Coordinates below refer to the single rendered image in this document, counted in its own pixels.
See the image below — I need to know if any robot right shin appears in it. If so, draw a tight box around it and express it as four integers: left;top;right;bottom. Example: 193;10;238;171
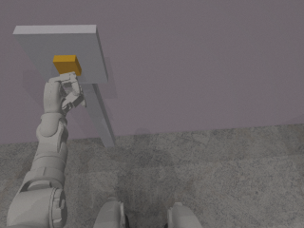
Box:
173;202;182;207

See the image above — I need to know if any left robot hand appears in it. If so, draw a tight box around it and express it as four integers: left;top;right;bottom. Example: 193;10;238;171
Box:
43;71;86;117

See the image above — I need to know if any panel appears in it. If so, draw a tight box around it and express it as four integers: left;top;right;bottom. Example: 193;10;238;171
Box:
13;25;115;148

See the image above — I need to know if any button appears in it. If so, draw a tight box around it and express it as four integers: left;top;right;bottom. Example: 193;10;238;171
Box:
53;55;82;76

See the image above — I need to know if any left robot upper arm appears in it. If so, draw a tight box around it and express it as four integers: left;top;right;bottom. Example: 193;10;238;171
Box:
4;187;67;228

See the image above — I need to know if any robot left forearm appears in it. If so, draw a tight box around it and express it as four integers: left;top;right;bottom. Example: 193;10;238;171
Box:
7;112;68;227

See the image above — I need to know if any robot right thigh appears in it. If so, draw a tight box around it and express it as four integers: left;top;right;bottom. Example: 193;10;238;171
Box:
167;205;203;228

